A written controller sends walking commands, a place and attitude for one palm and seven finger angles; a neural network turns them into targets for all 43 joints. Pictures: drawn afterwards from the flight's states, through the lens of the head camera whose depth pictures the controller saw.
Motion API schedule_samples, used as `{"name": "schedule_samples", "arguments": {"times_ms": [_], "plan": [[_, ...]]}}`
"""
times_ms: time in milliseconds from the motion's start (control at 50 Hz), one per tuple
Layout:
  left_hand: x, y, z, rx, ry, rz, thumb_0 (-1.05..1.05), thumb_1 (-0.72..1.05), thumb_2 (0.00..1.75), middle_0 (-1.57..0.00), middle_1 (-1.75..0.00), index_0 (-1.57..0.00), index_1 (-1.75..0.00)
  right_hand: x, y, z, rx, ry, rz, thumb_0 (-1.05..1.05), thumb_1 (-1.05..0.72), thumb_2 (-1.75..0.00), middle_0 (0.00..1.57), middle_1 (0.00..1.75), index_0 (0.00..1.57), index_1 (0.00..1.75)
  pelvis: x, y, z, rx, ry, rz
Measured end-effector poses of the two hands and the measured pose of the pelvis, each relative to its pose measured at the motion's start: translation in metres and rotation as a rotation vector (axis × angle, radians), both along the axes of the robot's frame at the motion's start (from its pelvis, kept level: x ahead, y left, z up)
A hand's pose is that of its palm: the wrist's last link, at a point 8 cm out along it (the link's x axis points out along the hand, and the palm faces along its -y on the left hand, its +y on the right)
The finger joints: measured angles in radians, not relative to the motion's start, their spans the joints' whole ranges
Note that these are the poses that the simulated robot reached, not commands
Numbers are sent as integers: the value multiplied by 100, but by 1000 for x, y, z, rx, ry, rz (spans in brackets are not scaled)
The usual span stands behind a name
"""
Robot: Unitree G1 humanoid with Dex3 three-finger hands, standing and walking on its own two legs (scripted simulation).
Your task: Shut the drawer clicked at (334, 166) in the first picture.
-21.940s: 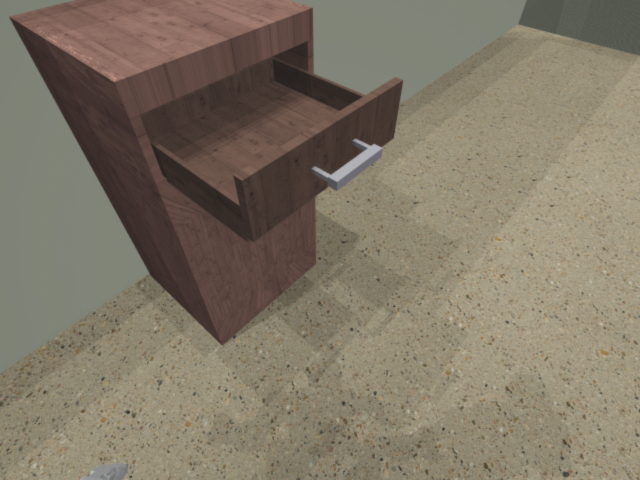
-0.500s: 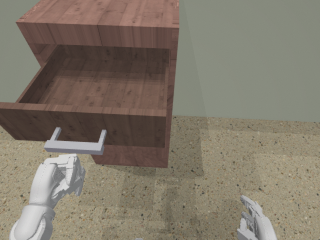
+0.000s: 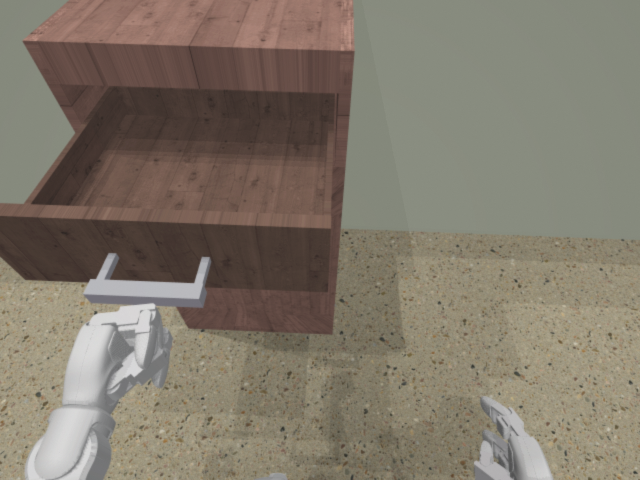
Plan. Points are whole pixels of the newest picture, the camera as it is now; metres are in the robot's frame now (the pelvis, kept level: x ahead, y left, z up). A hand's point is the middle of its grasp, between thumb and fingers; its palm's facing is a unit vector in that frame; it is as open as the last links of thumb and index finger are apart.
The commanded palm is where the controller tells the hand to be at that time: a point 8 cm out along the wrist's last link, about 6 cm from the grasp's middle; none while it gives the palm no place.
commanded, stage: push the drawer shut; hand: left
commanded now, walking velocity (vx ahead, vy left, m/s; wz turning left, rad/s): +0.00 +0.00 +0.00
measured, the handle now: (152, 278) +0.34 +0.23 +0.07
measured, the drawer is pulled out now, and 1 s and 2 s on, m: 0.28 0.18 0.06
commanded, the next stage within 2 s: none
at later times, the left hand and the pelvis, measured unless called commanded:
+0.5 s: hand (170, 315) +0.29 +0.19 +0.07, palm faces +0.02 -1.00 -0.06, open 3.1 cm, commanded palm +0.28 +0.25 +0.07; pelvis -0.01 -0.01 +0.00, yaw +1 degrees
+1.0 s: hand (180, 270) +0.35 +0.20 +0.07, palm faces +0.02 -1.00 -0.04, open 3.1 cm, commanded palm +0.33 +0.25 +0.07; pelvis +0.00 -0.01 +0.00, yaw -1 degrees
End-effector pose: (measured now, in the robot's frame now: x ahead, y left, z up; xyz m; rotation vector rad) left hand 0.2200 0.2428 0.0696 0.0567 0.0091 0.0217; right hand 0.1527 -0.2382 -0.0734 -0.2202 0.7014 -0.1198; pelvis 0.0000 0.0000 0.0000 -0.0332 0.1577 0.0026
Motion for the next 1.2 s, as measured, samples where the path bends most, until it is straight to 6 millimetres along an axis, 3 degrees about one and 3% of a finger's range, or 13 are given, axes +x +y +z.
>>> {"name": "schedule_samples", "arguments": {"times_ms": [120, 400, 840, 1200], "plan": [[2, 0, 2, 6, -7, 5, 2, 90, 90, -140, -160, -140, -160, 2, -3, 0, 0, -2, 4, 1, -90, -90, 21, 30, 20, 30, 0, -3, 0, 1, -2, 3], [31, 2, 0, 1, -8, 8, 0, 88, 93, -140, -160, -140, -160, -6, -15, -7, -13, 52, -1, 1, -90, -90, 21, 30, 20, 30, -4, -11, 1, 7, -4, 11], [95, 9, 0, -13, 2, 0, 1, 86, 89, -140, -160, -140, -160, -43, -34, -13, -22, 177, -91, 1, -90, -90, 21, 30, 20, 30, -1, -14, 4, 13, 13, -17], [133, 11, -2, -24, -2, -9, -1, 83, 89, -140, -160, -140, -160, -61, -22, -20, -29, 264, -108, 1, -90, -90, 21, 30, 20, 30, -2, -2, 2, 2, 37, -13]]}}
